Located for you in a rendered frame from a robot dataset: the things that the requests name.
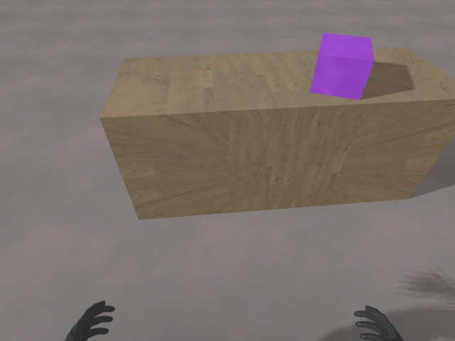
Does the right robot hand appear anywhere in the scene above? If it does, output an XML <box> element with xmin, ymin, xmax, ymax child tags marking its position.
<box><xmin>354</xmin><ymin>305</ymin><xmax>404</xmax><ymax>341</ymax></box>

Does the left robot hand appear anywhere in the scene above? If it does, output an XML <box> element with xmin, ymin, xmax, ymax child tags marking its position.
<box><xmin>64</xmin><ymin>301</ymin><xmax>115</xmax><ymax>341</ymax></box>

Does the pedestal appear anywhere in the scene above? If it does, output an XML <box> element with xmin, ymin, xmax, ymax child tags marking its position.
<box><xmin>100</xmin><ymin>47</ymin><xmax>455</xmax><ymax>220</ymax></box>

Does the carton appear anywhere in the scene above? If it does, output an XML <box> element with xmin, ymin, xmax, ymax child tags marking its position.
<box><xmin>310</xmin><ymin>33</ymin><xmax>374</xmax><ymax>100</ymax></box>

